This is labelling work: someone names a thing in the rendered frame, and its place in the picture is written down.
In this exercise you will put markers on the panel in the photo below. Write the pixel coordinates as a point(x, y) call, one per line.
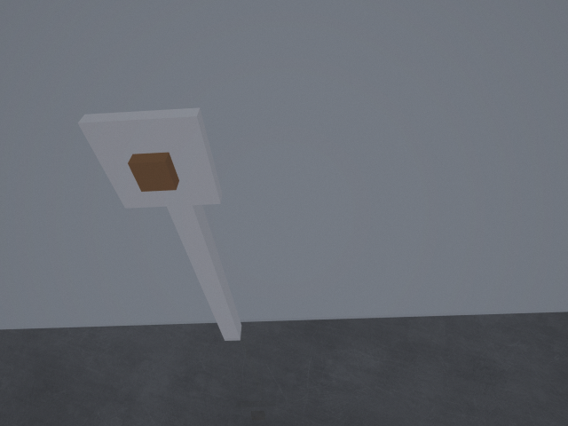
point(115, 137)

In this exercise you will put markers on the button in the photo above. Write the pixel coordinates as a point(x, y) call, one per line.
point(154, 172)

